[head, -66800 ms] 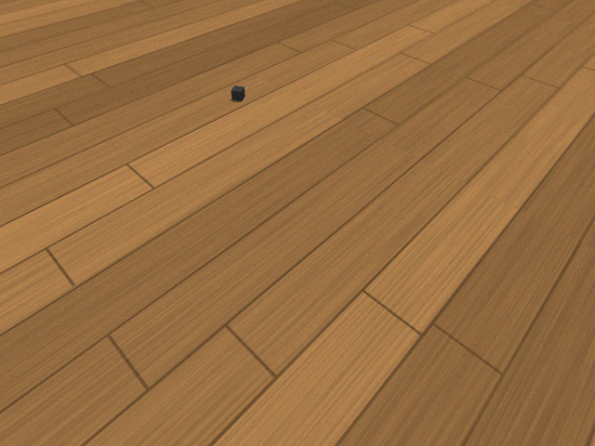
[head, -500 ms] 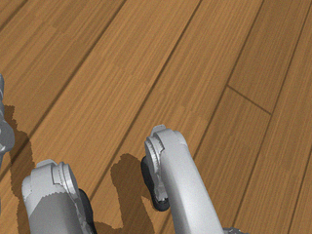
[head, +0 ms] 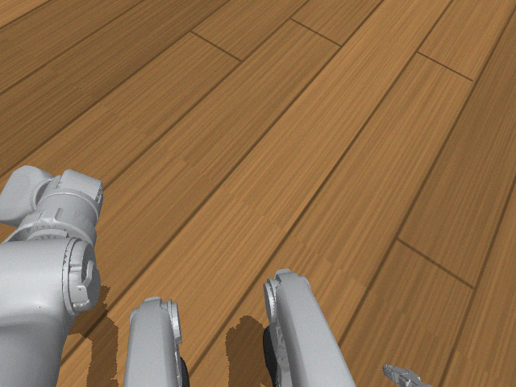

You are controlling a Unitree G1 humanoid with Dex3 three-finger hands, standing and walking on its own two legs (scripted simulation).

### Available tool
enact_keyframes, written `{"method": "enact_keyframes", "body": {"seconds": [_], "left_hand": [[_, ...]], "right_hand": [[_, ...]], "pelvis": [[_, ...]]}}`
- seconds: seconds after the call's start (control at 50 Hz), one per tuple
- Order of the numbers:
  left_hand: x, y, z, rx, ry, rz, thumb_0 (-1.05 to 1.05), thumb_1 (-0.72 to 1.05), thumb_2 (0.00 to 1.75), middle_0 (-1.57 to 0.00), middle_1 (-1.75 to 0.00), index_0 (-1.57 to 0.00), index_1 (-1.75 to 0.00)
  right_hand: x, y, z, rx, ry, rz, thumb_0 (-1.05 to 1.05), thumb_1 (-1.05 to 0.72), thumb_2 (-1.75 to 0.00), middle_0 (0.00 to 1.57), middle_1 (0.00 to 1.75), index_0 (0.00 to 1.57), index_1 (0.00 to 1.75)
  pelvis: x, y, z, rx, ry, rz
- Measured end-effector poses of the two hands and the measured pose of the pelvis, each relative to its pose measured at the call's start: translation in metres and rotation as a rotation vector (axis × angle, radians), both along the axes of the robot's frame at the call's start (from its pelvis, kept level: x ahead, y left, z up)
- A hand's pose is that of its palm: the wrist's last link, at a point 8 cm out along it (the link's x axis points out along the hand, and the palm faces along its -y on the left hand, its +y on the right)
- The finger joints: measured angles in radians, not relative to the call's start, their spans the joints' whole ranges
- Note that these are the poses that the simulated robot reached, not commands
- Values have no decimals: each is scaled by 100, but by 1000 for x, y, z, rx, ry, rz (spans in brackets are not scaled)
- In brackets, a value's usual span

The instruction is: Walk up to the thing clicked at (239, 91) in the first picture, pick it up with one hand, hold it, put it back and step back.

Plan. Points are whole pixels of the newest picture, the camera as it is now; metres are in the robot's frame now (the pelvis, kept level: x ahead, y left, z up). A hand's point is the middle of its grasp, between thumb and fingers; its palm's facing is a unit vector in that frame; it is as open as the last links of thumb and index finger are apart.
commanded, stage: lift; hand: left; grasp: from above
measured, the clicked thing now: (67, 211) +0.46 +0.25 -0.10
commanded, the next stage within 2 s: hold in 0.88 s
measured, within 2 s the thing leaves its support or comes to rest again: neither
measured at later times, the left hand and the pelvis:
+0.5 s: hand (9, 178) +0.40 +0.21 +0.12, palm faces -0.13 -0.45 -0.89, open 9.9 cm; pelvis +0.03 -0.02 +0.16, yaw +0 degrees
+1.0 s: hand out of the picture +0.40 +0.23 +0.18, palm faces -0.13 -0.43 -0.89, open 9.8 cm; pelvis +0.06 +0.00 +0.23, yaw +1 degrees
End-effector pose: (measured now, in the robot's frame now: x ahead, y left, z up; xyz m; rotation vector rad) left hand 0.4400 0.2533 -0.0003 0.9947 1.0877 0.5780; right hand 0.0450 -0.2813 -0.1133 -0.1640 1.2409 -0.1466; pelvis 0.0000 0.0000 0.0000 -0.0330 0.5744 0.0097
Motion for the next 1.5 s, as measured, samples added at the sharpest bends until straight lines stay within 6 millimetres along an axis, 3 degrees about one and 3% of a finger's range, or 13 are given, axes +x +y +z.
{"method": "enact_keyframes", "body": {"seconds": [0.26,0.4,0.5,0.78,1.04,1.3,1.5], "left_hand": [[-30,-17,101,36,52,-13,2,0,65,-59,-74,-61,-73],[-35,-29,153,30,45,-21,2,0,66,-60,-73,-61,-73],[-39,-33,178,24,72,8,2,1,64,-60,-72,-61,-72],[-48,-27,198,-2,89,47,2,3,60,-60,-71,-61,-71],[-40,-16,247,47,80,48,2,5,56,-62,-67,-63,-67],[-33,-21,238,-21,101,72,1,6,51,-67,-61,-67,-62],[-26,-14,263,50,46,55,1,9,46,-69,-54,-69,-55]], "right_hand": [[18,-10,97,-28,-95,-30,0,-90,-90,20,30,20,30],[30,-12,136,-19,-132,-32,0,-90,-90,20,30,20,30],[42,-8,155,-3,-159,-24,0,-89,-90,20,30,20,30],[65,14,183,55,-127,43,0,-89,-89,20,30,20,30],[97,13,222,30,-188,50,0,-88,-89,20,30,20,30],[123,22,230,53,-163,64,0,-89,-89,20,30,20,30],[140,28,240,67,-193,83,0,-89,-89,20,30,20,30]], "pelvis": [[12,-13,99,19,-119,-7],[22,-16,141,19,-185,-4],[29,-17,163,22,-218,-2],[38,-10,201,25,-260,-5],[61,-2,229,25,-337,3],[76,3,240,23,-342,-1],[88,1,248,28,-370,4]]}}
